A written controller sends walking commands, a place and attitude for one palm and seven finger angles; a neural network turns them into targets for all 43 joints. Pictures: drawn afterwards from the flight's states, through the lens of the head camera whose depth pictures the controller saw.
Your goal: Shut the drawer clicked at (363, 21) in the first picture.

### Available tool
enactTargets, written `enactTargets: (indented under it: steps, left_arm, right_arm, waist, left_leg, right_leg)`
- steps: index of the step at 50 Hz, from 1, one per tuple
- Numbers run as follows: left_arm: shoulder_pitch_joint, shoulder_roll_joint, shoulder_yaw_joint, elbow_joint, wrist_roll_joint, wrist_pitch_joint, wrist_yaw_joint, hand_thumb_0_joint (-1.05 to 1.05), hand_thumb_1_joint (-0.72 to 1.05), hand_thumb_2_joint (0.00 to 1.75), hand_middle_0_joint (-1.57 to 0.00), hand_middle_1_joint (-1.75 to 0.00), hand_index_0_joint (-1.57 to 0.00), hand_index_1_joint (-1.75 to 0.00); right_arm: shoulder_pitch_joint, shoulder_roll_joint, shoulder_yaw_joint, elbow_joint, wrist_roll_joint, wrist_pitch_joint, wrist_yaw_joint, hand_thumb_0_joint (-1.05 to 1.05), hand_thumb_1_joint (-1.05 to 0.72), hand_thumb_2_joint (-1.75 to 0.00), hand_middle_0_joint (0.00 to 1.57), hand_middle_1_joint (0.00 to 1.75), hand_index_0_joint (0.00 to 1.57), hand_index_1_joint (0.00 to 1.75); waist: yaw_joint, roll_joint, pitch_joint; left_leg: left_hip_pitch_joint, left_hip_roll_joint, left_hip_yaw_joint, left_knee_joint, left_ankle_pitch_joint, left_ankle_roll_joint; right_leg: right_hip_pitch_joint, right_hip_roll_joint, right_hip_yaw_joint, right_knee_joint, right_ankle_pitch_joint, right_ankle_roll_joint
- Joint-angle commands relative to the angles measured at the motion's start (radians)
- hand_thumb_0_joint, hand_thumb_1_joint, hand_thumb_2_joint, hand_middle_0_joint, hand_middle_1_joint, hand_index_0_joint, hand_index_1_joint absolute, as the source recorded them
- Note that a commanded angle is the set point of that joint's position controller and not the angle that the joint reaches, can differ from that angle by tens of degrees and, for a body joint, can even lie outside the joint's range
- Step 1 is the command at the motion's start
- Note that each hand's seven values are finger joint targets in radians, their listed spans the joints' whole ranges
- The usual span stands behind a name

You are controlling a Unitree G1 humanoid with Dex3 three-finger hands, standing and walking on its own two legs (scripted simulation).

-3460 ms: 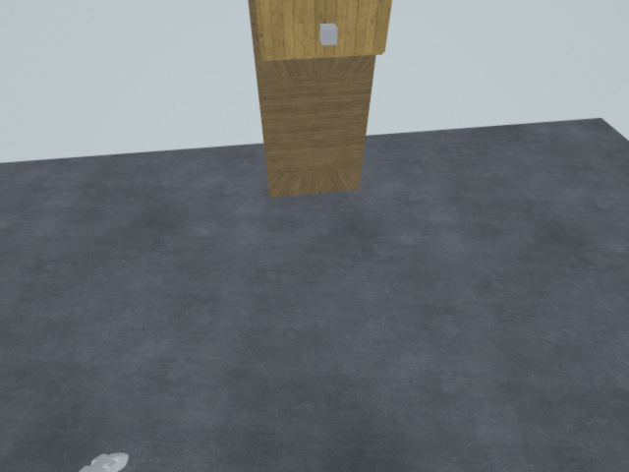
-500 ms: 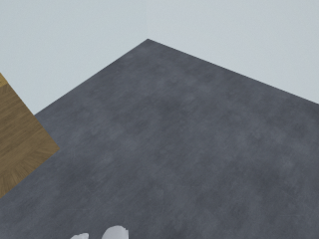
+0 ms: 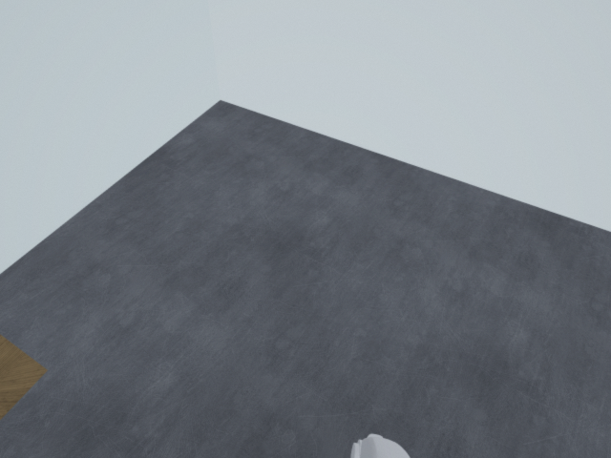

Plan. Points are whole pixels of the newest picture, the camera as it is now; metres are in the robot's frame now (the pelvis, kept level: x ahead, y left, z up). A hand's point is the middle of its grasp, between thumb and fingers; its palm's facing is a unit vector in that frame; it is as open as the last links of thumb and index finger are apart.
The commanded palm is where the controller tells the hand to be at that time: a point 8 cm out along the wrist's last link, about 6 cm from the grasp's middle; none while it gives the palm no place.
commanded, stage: turn to face it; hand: left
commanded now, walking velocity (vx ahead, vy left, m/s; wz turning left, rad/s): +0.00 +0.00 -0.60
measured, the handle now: out of the picture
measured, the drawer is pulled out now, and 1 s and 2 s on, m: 0.17 0.17 0.17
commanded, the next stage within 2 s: none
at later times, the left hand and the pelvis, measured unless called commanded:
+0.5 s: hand (234, 416) +0.21 +0.12 -0.16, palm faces +0.05 -0.99 -0.15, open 7.4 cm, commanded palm none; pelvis +0.08 -0.04 -0.01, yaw +5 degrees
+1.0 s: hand out of the picture +0.10 +0.18 -0.16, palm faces +0.36 -0.88 -0.30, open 7.4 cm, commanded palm none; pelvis +0.09 -0.06 -0.01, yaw +21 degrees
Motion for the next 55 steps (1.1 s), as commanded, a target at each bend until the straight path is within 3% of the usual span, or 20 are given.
enactTargets:
  steps: [1, 5, 7, 8, 9, 10, 12, 14, 26, 27, 29, 30, 32, 35, 44, 48, 49, 50, 51, 55]
  left_arm:
    - [-0.09, 0.006, 0.003, -0.104, -0.007, -0.012, -0.001, 0.0, 0.9, 0.9, -0.2, -0.3, -0.2, -0.3]
    - [-0.106, 0.014, -0.002, -0.113, -0.001, -0.029, 0.009, 0.0, 0.9, 0.9, -0.2, -0.3, -0.2, -0.3]
    - [0.053, 0.063, 0.001, -0.056, 0.005, -0.05, 0.027, 0.0, 0.9, 0.9, -0.2, -0.3, -0.2, -0.3]
    - [0.14, 0.167, 0.019, -0.025, 0.011, -0.071, 0.044, 0.0, 0.9, 0.9, -0.2, -0.3, -0.2, -0.3]
    - [0.188, 0.227, 0.018, 0.001, -0.013, -0.08, 0.047, 0.0, 0.9, 0.9, -0.2, -0.3, -0.2, -0.3]
    - [0.135, 0.223, 0.009, -0.009, -0.021, -0.08, 0.055, 0.0, 0.9, 0.9, -0.2, -0.3, -0.2, -0.3]
    - [-0.045, 0.159, -0.009, -0.038, -0.015, -0.066, 0.071, 0.0, 0.9, 0.9, -0.2, -0.3, -0.2, -0.3]
    - [-0.136, 0.125, -0.019, -0.059, -0.01, -0.057, 0.077, 0.0, 0.9, 0.9, -0.2, -0.3, -0.2, -0.3]
    - [-0.127, 0.144, 0.013, -0.107, -0.008, -0.021, 0.082, 0.0, 0.9, 0.9, -0.2, -0.3, -0.2, -0.3]
    - [-0.133, 0.127, 0.012, -0.115, -0.014, -0.014, 0.079, 0.0, 0.9, 0.9, -0.2, -0.3, -0.2, -0.3]
    - [-0.177, 0.039, 0.002, -0.194, -0.022, 0.0, 0.065, 0.0, 0.9, 0.9, -0.2, -0.3, -0.2, -0.3]
    - [-0.216, 0.056, 0.003, -0.206, -0.01, 0.003, 0.062, 0.0, 0.9, 0.9, -0.2, -0.3, -0.2, -0.3]
    - [-0.179, 0.06, 0.017, -0.176, -0.008, -0.007, 0.05, 0.0, 0.9, 0.9, -0.2, -0.3, -0.2, -0.3]
    - [-0.105, 0.082, 0.017, -0.13, -0.012, -0.006, 0.048, 0.0, 0.9, 0.9, -0.2, -0.3, -0.2, -0.3]
    - [-0.119, 0.092, 0.005, -0.159, -0.026, -0.004, 0.058, 0.0, 0.9, 0.9, -0.2, -0.3, -0.2, -0.3]
    - [-0.002, 0.111, 0.005, -0.147, -0.032, -0.018, 0.064, 0.0, 0.9, 0.9, -0.2, -0.3, -0.2, -0.3]
    - [0.049, 0.139, 0.011, -0.139, -0.028, -0.025, 0.068, 0.0, 0.9, 0.9, -0.2, -0.3, -0.2, -0.3]
    - [0.067, 0.232, 0.028, -0.148, -0.009, -0.036, 0.076, 0.0, 0.9, 0.9, -0.2, -0.3, -0.2, -0.3]
    - [0.023, 0.297, 0.027, -0.177, -0.007, -0.031, 0.076, 0.0, 0.9, 0.9, -0.2, -0.3, -0.2, -0.3]
    - [-0.132, 0.177, -0.003, -0.209, -0.009, -0.043, 0.075, 0.0, 0.9, 0.9, -0.2, -0.3, -0.2, -0.3]
  right_arm:
    - [0.067, -0.157, -0.041, -0.026, -0.009, 0.002, -0.001, 0.0, -0.9, -0.9, 0.2, 0.3, 0.2, 0.3]
    - [0.08, -0.171, -0.05, -0.011, -0.012, 0.021, 0.002, 0.0, -0.9, -0.9, 0.2, 0.3, 0.2, 0.3]
    - [0.079, -0.152, -0.04, 0.001, -0.004, 0.026, 0.008, 0.0, -0.9, -0.9, 0.2, 0.3, 0.2, 0.3]
    - [0.12, -0.086, -0.023, 0.001, 0.008, 0.026, 0.015, 0.0, -0.9, -0.9, 0.2, 0.3, 0.2, 0.3]
    - [0.132, -0.05, -0.01, -0.016, 0.016, 0.034, 0.006, 0.0, -0.9, -0.9, 0.2, 0.3, 0.2, 0.3]
    - [0.133, -0.061, -0.009, -0.003, 0.019, 0.05, -0.003, 0.0, -0.9, -0.9, 0.2, 0.3, 0.2, 0.3]
    - [0.112, -0.069, -0.013, 0.026, 0.011, 0.069, -0.002, 0.0, -0.9, -0.9, 0.2, 0.3, 0.2, 0.3]
    - [0.135, -0.048, -0.008, 0.05, 0.004, 0.084, 0.004, 0.0, -0.9, -0.9, 0.2, 0.3, 0.2, 0.3]
    - [0.081, -0.049, -0.033, -0.035, -0.002, 0.097, 0.036, 0.0, -0.9, -0.9, 0.2, 0.3, 0.2, 0.3]
    - [0.109, -0.071, -0.04, -0.036, -0.004, 0.095, 0.038, 0.0, -0.9, -0.9, 0.2, 0.3, 0.2, 0.3]
    - [0.176, -0.237, -0.076, -0.062, -0.021, 0.082, 0.028, 0.0, -0.9, -0.9, 0.2, 0.3, 0.2, 0.3]
    - [0.168, -0.26, -0.083, -0.057, -0.022, 0.077, 0.019, 0.0, -0.9, -0.9, 0.2, 0.3, 0.2, 0.3]
    - [0.037, -0.212, -0.068, -0.085, -0.012, 0.064, 0.009, 0.0, -0.9, -0.9, 0.2, 0.3, 0.2, 0.3]
    - [-0.008, -0.196, -0.058, -0.102, -0.006, 0.052, 0.004, 0.0, -0.9, -0.9, 0.2, 0.3, 0.2, 0.3]
    - [-0.012, -0.258, -0.08, -0.107, -0.008, 0.079, 0.016, 0.0, -0.9, -0.9, 0.2, 0.3, 0.2, 0.3]
    - [-0.097, -0.269, -0.087, -0.142, -0.004, 0.093, 0.026, 0.0, -0.9, -0.9, 0.2, 0.3, 0.2, 0.3]
    - [-0.116, -0.248, -0.086, -0.154, 0.003, 0.095, 0.03, 0.0, -0.9, -0.9, 0.2, 0.3, 0.2, 0.3]
    - [-0.1, -0.173, -0.076, -0.175, 0.013, 0.097, 0.038, 0.0, -0.9, -0.9, 0.2, 0.3, 0.2, 0.3]
    - [-0.126, -0.158, -0.072, -0.202, 0.002, 0.095, 0.04, 0.0, -0.9, -0.9, 0.2, 0.3, 0.2, 0.3]
    - [-0.113, -0.176, -0.077, -0.142, -0.008, 0.121, 0.057, 0.0, -0.9, -0.9, 0.2, 0.3, 0.2, 0.3]
  waist:
    - [-0.043, 0.225, 0.028]
    - [-0.045, 0.222, -0.004]
    - [0.036, 0.123, -0.09]
    - [0.068, -0.102, -0.22]
    - [0.061, -0.188, -0.302]
    - [0.049, -0.163, -0.33]
    - [0.002, -0.134, -0.157]
    - [-0.039, -0.082, -0.079]
    - [-0.043, -0.087, -0.038]
    - [-0.061, -0.002, -0.039]
    - [-0.115, 0.413, 0.011]
    - [-0.119, 0.304, -0.024]
    - [-0.055, 0.251, -0.065]
    - [-0.037, 0.17, -0.11]
    - [-0.066, 0.195, -0.112]
    - [-0.01, 0.192, -0.126]
    - [0.017, 0.131, -0.131]
    - [0.025, -0.131, -0.117]
    - [0.023, -0.287, -0.064]
    - [-0.055, -0.121, 0.046]
  left_leg:
    - [0.012, 0.235, -0.01, -0.115, 0.496, 0.089]
    - [0.018, 0.242, -0.018, 0.011, 0.531, 0.078]
    - [-0.059, 0.183, -0.009, 0.233, 0.511, 0.03]
    - [-0.266, 0.09, 0.003, 0.473, 0.159, -0.02]
    - [-0.325, -0.003, -0.116, 0.646, -0.365, -0.044]
    - [-0.289, 0.008, -0.24, 0.686, -0.387, -0.036]
    - [-0.305, 0.027, -0.274, 0.718, -0.289, -0.034]
    - [-0.286, 0.021, -0.25, 0.677, -0.216, -0.041]
    - [-0.169, -0.022, -0.131, 0.247, -0.062, -0.032]
    - [-0.095, -0.014, -0.161, 0.123, -0.001, -0.022]
    - [-0.116, 0.33, -0.727, -0.207, 0.127, 0.174]
    - [-0.144, 0.337, -0.762, -0.226, 0.049, 0.216]
    - [-0.115, 0.22, -0.611, -0.178, 0.049, 0.153]
    - [-0.035, 0.141, -0.474, -0.123, 0.27, 0.141]
    - [0.001, 0.124, -0.573, -0.085, 0.332, 0.18]
    - [-0.142, 0.065, -0.589, -0.009, 0.316, 0.134]
    - [-0.242, 0.017, -0.558, 0.051, 0.202, 0.087]
    - [-0.455, -0.114, -0.423, 0.271, -0.049, 0.002]
    - [-0.518, -0.175, -0.318, 0.51, -0.298, -0.037]
    - [-0.477, -0.085, -0.32, 0.81, -0.096, -0.053]
  right_leg:
    - [0.021, 0.005, -0.045, -0.211, 0.033, 0.006]
    - [0.18, 0.055, -0.074, -0.375, 0.046, -0.024]
    - [0.446, 0.064, -0.07, -0.549, 0.225, -0.037]
    - [0.705, -0.165, 0.171, -0.559, 0.539, -0.102]
    - [0.735, -0.349, 0.32, -0.575, 0.904, -0.215]
    - [0.648, -0.349, 0.3, -0.635, 0.805, -0.244]
    - [0.451, -0.31, 0.226, -0.716, 0.473, -0.216]
    - [0.341, -0.276, 0.098, -0.733, 0.41, -0.181]
    - [0.254, -0.278, -0.082, -0.642, 0.037, -0.108]
    - [0.191, -0.248, -0.104, -0.552, -0.039, -0.07]
    - [-0.065, -0.015, -0.128, -0.102, -0.379, 0.045]
    - [-0.06, -0.014, -0.006, 0.071, -0.33, 0.028]
    - [-0.097, -0.021, 0.061, 0.158, -0.155, 0.033]
    - [-0.039, -0.012, 0.059, 0.105, -0.089, 0.053]
    - [0.096, 0.045, 0.054, -0.203, -0.189, 0.057]
    - [0.341, 0.081, 0.029, -0.508, -0.058, 0.04]
    - [0.465, 0.044, 0.048, -0.667, 0.021, 0.028]
    - [0.591, -0.202, 0.301, -0.823, -0.057, -0.051]
    - [0.459, -0.403, 0.448, -0.848, 0.008, -0.149]
    - [0.311, -0.232, 0.145, -0.76, 0.169, -0.128]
